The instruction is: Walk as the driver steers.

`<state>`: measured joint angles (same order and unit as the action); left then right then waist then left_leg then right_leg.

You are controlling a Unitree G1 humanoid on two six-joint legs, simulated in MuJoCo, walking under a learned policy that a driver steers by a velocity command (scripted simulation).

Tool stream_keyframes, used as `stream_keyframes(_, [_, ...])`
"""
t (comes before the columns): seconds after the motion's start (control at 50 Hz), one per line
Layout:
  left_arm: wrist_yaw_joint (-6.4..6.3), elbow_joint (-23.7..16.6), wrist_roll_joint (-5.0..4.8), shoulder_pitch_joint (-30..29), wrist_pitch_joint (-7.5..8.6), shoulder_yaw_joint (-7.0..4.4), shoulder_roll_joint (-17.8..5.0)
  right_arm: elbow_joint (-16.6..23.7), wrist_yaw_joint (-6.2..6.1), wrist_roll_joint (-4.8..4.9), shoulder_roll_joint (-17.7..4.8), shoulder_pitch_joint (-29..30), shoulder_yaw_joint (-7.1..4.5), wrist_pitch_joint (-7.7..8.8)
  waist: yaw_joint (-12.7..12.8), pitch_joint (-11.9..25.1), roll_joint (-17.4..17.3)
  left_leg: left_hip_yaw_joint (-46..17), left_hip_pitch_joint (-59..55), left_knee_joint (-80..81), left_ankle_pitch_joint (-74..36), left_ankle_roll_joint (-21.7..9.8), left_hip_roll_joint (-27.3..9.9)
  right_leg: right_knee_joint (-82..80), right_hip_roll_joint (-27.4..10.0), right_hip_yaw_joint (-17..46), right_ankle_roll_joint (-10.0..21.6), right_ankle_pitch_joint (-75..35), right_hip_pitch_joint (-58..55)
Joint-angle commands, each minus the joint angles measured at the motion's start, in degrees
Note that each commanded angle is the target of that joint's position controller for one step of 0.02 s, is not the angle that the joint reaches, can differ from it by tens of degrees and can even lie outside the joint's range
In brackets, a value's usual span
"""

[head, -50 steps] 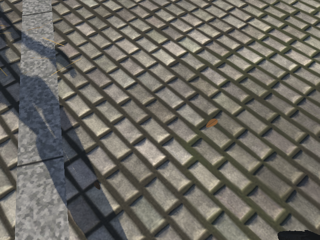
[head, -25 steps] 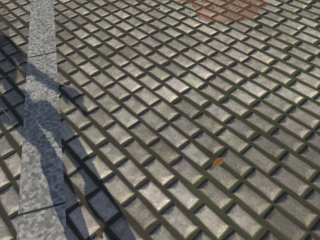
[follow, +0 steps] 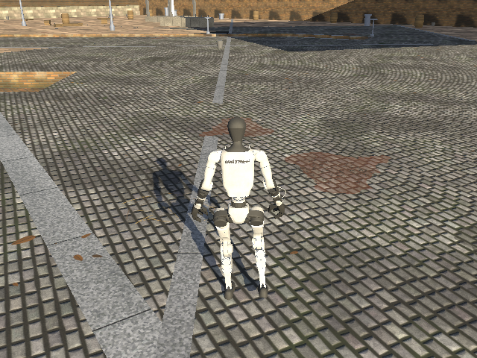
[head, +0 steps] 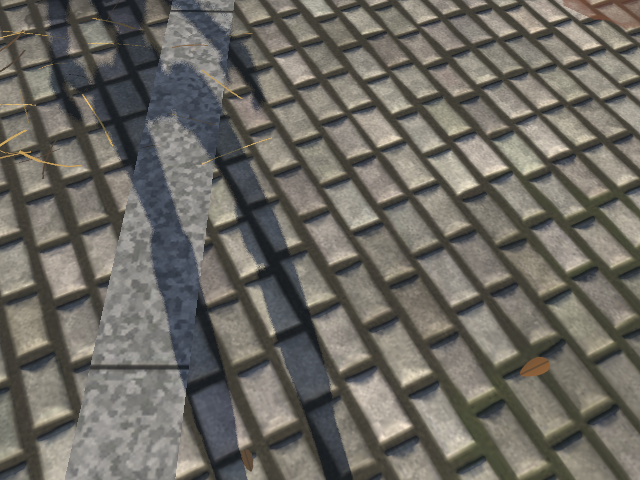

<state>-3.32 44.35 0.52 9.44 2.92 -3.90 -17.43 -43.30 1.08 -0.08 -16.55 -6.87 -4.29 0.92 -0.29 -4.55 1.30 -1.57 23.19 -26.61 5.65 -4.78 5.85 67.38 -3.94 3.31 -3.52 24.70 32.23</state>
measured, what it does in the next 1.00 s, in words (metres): walks ahead: right foot, then left foot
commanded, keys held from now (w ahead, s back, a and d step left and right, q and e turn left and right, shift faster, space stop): q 0.16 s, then no key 0.14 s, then e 0.70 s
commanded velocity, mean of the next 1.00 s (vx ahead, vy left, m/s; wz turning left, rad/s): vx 0.02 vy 0.00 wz -0.06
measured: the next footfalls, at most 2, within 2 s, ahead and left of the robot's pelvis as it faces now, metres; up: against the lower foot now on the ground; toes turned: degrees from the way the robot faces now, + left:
right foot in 0.30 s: +0.17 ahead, -0.15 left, +0.00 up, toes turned +13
left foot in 0.58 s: +0.09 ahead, +0.10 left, +0.00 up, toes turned +1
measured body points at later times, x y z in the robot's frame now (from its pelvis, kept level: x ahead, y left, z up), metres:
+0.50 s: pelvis +0.08 -0.04 +0.01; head +0.11 -0.05 +0.46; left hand +0.18 +0.24 -0.09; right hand +0.28 -0.28 -0.11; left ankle +0.05 +0.10 -0.71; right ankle +0.13 -0.16 -0.73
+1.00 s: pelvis +0.08 -0.07 +0.00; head +0.12 -0.09 +0.44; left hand +0.29 +0.19 -0.08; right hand +0.16 -0.38 -0.12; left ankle +0.04 +0.09 -0.69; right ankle +0.09 -0.16 -0.73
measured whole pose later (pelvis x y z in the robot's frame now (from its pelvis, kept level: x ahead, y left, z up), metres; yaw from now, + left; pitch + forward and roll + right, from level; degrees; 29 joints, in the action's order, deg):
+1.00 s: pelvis +0.08 -0.07 +0.00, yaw -9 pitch +1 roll +1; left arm 0.8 34.8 0.2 9.3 -1.6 -4.0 -18.1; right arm -45.7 -1.6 -0.1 -18.8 -8.4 -4.9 -1.1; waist -0.8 -3.9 -1.9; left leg 0.4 20.7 -53.5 32.1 3.3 -3.4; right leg 34.1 1.6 -0.6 3.0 16.0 19.7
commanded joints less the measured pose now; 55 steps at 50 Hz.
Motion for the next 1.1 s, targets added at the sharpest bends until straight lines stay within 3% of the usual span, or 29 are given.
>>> stream_keyframes(0.02, [-0.75, -2.5, 0.64, 7.0, -0.67, -1.43, -4.5, 3.9, -1.03, -0.09, -9.4, 0.6, -2.52, 0.68, 2.3, 11.6, -5.3, -15.5, -5.8, 8.7, -18.9, -11.8, -14.9, -5.5, 0.4, 1.1, -0.7, -3.3, -1.7])
stream_keyframes(0.14, [-0.12, -5.9, 0.19, -0.4, -1.31, -0.84, -4.3, 4.9, -2.79, 0.94, -10.0, 0.6, -2.72, -1.62, 0.1, 10.4, -7.6, -20.4, -5.2, 9.1, 4.3, -8.5, -12.3, -20.0, 2.8, 2.8, -1.9, -10.3, -2.4])
stream_keyframes(0.22, [0.92, -6.5, -0.3, -0.5, -0.18, -0.78, -4.9, 4.9, -2.82, 0.6, -9.1, -0.7, -2.25, -2.41, -0.7, 11.0, -9.2, -22.8, -8.1, 4.9, -1.9, -7.8, -12.9, -28.2, 3.9, 2.0, -1.4, -8.3, -7.6])
stream_keyframes(0.26, [1.65, -6.2, -0.35, 1.6, 0.54, -0.75, -4.3, 5.1, -2.85, 0.88, -7.8, -0.3, -1.36, -2.84, 1.2, 11.6, -9.0, -23.1, -8.9, 0.9, -7.8, -5.9, -11.9, -39.1, 4.2, 0.7, 0.2, -13.4, -14.4])
stream_keyframes(0.28, [1.85, -6.2, 0.07, 2.3, 0.83, -0.96, -5.2, 4.8, -3.02, 1.0, -6.4, -1.8, -0.76, -3.0, 1.6, 11.2, -7.8, -22.1, -7.3, -1.5, -5.1, -3.4, -9.8, -45.5, 1.7, 2.0, 1.8, -20.1, -19.4])
stream_keyframes(0.3, [1.61, -7.2, 1.23, 2.1, 0.72, -1.51, -9.1, 4.9, -3.0, 0.0, -3.7, -4.8, 0.18, -2.89, -0.5, 12.7, 1.8, -16.2, -3.2, -10.4, 8.0, 0.3, -5.2, -47.4, -9.3, 11.8, 5.8, -30.3, -25.2])
stream_keyframes(0.32, [1.8, -6.8, 3.29, -0.2, 0.12, -1.35, -9.7, 5.7, -2.9, 0.07, -3.8, -6.1, -0.04, -2.27, -3.7, 9.6, 14.1, -8.2, 3.5, -15.1, 24.9, 3.3, 1.4, -48.1, -16.2, 22.1, 15.3, -40.4, -23.2])
stream_keyframes(0.34, [1.96, -7.4, 3.03, -0.2, 0.3, -0.03, -4.7, 5.1, -2.87, -0.85, -7.3, -5.4, -0.69, -1.76, -1.6, 11.3, 12.6, -8.8, 1.8, -22.9, 29.9, 6.0, -1.9, -48.7, -17.9, 25.4, 19.9, -40.2, -21.8])
stream_keyframes(0.36, [2.21, -7.4, 2.05, -1.0, 0.46, 0.55, -3.2, 4.3, -2.68, -0.52, -8.3, -5.1, -1.18, -1.78, -1.4, 11.1, 9.6, -8.1, 1.6, -25.8, 28.3, 7.2, -2.8, -47.8, -15.2, 21.9, 18.8, -38.9, -22.3])
stream_keyframes(0.42, [2.69, -6.4, -0.38, -3.4, -0.19, -0.04, -5.5, 2.3, -2.61, -0.67, -4.2, -3.7, -0.31, -2.71, -1.7, 8.5, 6.9, -4.7, -1.1, -17.6, 21.7, 10.0, -5.4, -45.8, -7.9, 14.7, 13.3, -37.6, -21.5])
stream_keyframes(0.48, [2.57, -6.3, -0.92, -0.1, -1.83, -1.71, -9.3, 2.3, -2.83, 0.64, -4.0, -1.3, -0.38, -2.42, 0.5, 8.8, 9.4, -1.0, -4.0, -8.7, 16.8, 9.9, -2.1, -44.5, -5.3, 15.1, 13.4, -38.6, -23.9])
stream_keyframes(0.56, [1.85, -6.9, -2.15, -0.4, -2.77, -2.0, -8.6, 1.1, -3.16, 0.92, -5.4, -3.4, -1.25, -2.04, -0.6, 10.0, 9.4, -0.8, -12.3, 3.9, 6.1, 6.5, -2.8, -43.3, -4.3, 18.0, 11.8, -32.9, -21.8])
stream_keyframes(0.58, [1.69, -7.2, -2.03, -0.5, -2.66, -1.74, -7.5, 1.1, -3.28, 0.38, -6.8, -4.7, -1.71, -1.95, -1.0, 11.2, 7.4, -2.5, -17.6, 3.8, 2.5, 4.8, -6.3, -41.5, -3.1, 16.9, 10.0, -29.0, -17.1])
stream_keyframes(0.6, [1.87, -8.5, -1.64, -0.1, -2.28, -1.2, -5.2, 0.8, -3.51, -0.34, -10.5, -5.3, -2.75, -2.22, 0.4, 11.5, -1.2, -7.0, -20.9, 2.5, -3.0, 1.1, -12.2, -36.7, 1.3, 11.2, 7.3, -22.3, -10.6])
stream_keyframes(0.62, [2.1, -9.1, -1.61, -0.9, -2.02, -0.91, -4.2, 0.3, -3.37, -0.69, -11.2, -5.7, -3.22, -2.65, -0.3, 9.5, -11.3, -13.3, -20.3, 5.7, -6.0, -4.3, -17.7, -30.9, 6.5, 3.6, 4.4, -10.3, -4.5])
stream_keyframes(0.64, [2.3, -9.1, -1.22, -1.0, -1.91, -1.39, -5.7, 1.4, -3.45, -1.28, -9.5, -3.9, -2.69, -2.56, -1.2, 8.4, -15.1, -18.8, -20.2, 8.1, -11.5, -9.3, -24.7, -21.8, 6.9, 0.7, 2.6, 4.8, -0.8])
stream_keyframes(0.66, [2.35, -8.9, -1.34, -1.2, -2.12, -2.46, -7.8, 2.1, -3.71, -1.68, -8.0, -3.3, -2.06, -2.12, -1.7, 7.3, -12.6, -20.0, -20.0, 8.4, -17.8, -11.7, -27.5, -10.6, 5.6, 1.1, 1.5, 10.5, 2.2])
stream_keyframes(0.7, [2.23, -7.9, -1.58, 1.6, -3.48, -2.8, -6.8, 2.5, -4.0, -0.25, -7.4, 0.4, -1.72, -1.07, 0.9, 5.6, -8.0, -13.6, -20.1, 6.6, -22.1, -9.4, -25.1, -4.7, 3.5, 2.8, 0.1, 7.3, 4.4])
stream_keyframes(0.8, [3.76, -11.0, -1.94, -2.7, -4.11, -0.89, -3.4, 1.3, -4.19, 0.2, -9.7, -0.6, -2.53, -2.16, -1.8, 6.5, -10.8, -3.1, -20.4, 6.0, -23.5, -6.9, -21.0, -18.0, 2.2, -3.8, -0.9, -1.5, -2.3])
stream_keyframes(0.86, [4.81, -12.2, -2.1, -1.9, -4.56, -1.48, -5.4, 1.0, -3.7, 0.88, -11.7, -1.4, -3.06, -2.43, -1.8, 7.4, -11.5, -2.0, -19.6, 4.5, -21.4, -6.1, -22.4, -26.8, 2.9, -6.3, 0.9, -3.8, -8.8])
stream_keyframes(0.9, [4.8, -11.5, -1.65, 1.7, -5.03, -2.15, -6.1, 0.8, -3.3, 2.01, -11.8, -0.4, -2.98, -1.94, 0.7, 7.6, -10.1, 0.1, -16.8, -0.1, -16.9, -3.6, -21.8, -36.8, 4.6, -8.3, 3.3, -11.5, -15.9])
stream_keyframes(0.92, [4.21, -11.0, -1.31, 4.0, -5.18, -2.92, -7.5, -0.3, -2.89, 1.99, -10.2, -2.7, -2.55, -1.42, 1.5, 8.5, -7.0, 2.8, -13.1, -5.7, -11.1, -0.6, -19.6, -41.8, 5.5, -6.8, 5.2, -17.4, -22.6])
stream_keyframes(0.94, [3.24, -11.4, -1.47, 6.5, -5.25, -4.49, -12.5, -0.3, -2.41, -0.05, -7.7, -5.1, -1.88, -0.92, 1.4, 10.4, 4.6, 7.9, -2.2, -19.1, 4.0, 4.8, -14.9, -44.0, -2.7, 5.7, 8.9, -36.5, -33.3])
stream_keyframes(0.96, [3.13, -13.4, -0.08, 7.0, -4.69, -4.92, -17.9, 3.4, -2.4, -2.17, -4.3, -1.9, -0.47, -0.59, 1.6, 12.0, 17.0, 5.9, 13.0, -33.6, 34.8, 8.7, -5.8, -45.2, -18.4, 28.3, 21.8, -51.2, -36.7])
stream_keyframes(0.98, [3.85, -13.2, 0.92, 8.7, -3.39, -4.01, -14.3, 3.9, -2.66, -0.79, -7.7, 2.0, -1.48, -0.64, 5.3, 15.1, 9.1, -2.1, 13.5, -42.7, 35.5, 8.7, -6.0, -47.4, -19.2, 29.1, 26.0, -45.0, -34.0])
stream_keyframes(1.0, [3.96, -13.0, 0.74, 5.8, -2.44, -3.39, -12.8, 3.9, -2.75, 0.62, -8.8, 2.1, -1.91, -0.95, 3.3, 11.3, 6.7, -3.1, 14.1, -44.4, 30.6, 7.9, -7.3, -47.9, -15.8, 23.4, 23.1, -39.3, -30.5])
stream_keyframes(1.02, [3.61, -13.0, -0.28, 2.6, -2.17, -3.2, -11.5, 2.8, -3.11, 0.58, -8.9, 0.7, -2.19, -1.27, 1.6, 9.1, 4.1, -3.4, 13.7, -42.2, 25.4, 7.5, -8.5, -48.2, -12.0, 19.1, 19.3, -32.2, -27.8])
stream_keyframes(1.04, [3.23, -13.4, -0.98, 0.1, -2.36, -2.68, -10.3, 2.3, -3.53, 0.04, -9.4, 0.5, -2.45, -1.57, 0.7, 7.7, 3.8, -3.6, 13.0, -39.5, 21.6, 7.7, -8.9, -48.4, -10.0, 17.1, 17.1, -29.0, -25.5])
stream_keyframes(1.1, [2.36, -14.3, -0.47, -1.2, -2.82, -2.2, -9.8, 1.9, -3.28, -0.15, -7.7, -1.7, -2.2, -1.49, -0.8, 8.9, 5.3, -2.6, 7.6, -35.8, 15.4, 8.9, -6.7, -49.1, -6.6, 14.4, 16.5, -28.7, -21.6])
